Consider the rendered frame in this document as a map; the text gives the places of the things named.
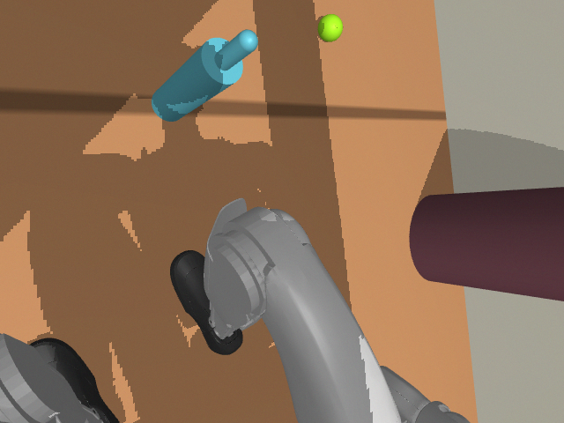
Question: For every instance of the right robot arm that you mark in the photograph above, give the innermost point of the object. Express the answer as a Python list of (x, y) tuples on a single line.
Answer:
[(437, 412)]

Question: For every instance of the right robot hand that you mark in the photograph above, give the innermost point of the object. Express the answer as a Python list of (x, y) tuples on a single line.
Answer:
[(408, 399)]

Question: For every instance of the right robot foot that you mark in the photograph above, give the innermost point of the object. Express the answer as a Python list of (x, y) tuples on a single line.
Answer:
[(187, 276)]

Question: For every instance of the left robot foot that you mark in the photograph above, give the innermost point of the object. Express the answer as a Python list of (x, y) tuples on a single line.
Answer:
[(67, 362)]

